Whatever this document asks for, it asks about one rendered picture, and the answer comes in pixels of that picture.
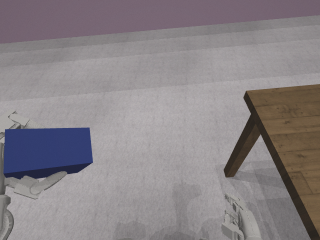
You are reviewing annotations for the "right robot hand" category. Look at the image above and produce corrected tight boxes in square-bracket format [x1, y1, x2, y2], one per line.
[222, 192, 262, 240]

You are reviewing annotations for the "sponge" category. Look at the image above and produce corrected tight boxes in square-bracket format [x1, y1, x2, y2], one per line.
[3, 127, 93, 180]

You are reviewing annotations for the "left robot forearm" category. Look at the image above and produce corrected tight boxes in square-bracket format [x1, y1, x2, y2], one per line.
[0, 194, 14, 240]

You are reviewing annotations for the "table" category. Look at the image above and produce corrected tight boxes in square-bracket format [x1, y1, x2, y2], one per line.
[223, 84, 320, 240]

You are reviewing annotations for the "left robot hand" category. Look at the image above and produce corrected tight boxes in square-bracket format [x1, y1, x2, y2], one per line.
[0, 109, 67, 200]

